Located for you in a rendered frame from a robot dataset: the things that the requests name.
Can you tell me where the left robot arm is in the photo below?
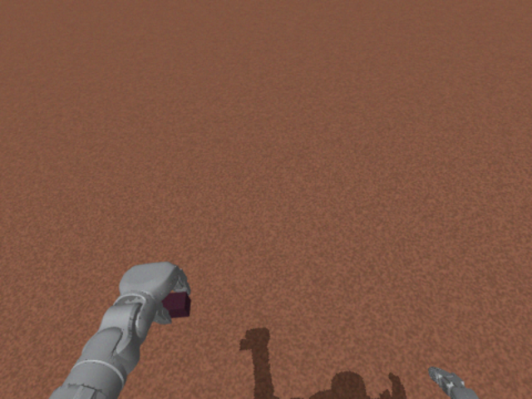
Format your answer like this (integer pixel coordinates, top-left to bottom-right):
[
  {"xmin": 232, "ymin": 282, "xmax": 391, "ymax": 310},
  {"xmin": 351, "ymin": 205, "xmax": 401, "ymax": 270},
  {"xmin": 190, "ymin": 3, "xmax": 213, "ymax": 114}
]
[{"xmin": 48, "ymin": 291, "xmax": 157, "ymax": 399}]

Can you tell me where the right robot hand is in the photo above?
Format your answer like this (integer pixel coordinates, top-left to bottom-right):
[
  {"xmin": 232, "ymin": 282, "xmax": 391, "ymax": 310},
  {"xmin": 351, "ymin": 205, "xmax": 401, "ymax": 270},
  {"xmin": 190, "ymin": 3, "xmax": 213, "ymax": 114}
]
[{"xmin": 428, "ymin": 367, "xmax": 479, "ymax": 399}]

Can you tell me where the small box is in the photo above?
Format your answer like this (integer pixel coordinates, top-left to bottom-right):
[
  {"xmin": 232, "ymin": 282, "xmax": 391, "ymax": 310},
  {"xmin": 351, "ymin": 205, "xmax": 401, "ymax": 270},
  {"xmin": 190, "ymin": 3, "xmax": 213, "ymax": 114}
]
[{"xmin": 161, "ymin": 292, "xmax": 191, "ymax": 318}]

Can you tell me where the left robot hand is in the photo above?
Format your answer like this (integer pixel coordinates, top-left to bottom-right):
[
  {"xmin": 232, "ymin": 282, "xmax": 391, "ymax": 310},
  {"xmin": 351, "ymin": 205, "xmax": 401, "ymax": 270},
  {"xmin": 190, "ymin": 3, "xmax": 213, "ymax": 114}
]
[{"xmin": 119, "ymin": 262, "xmax": 190, "ymax": 324}]

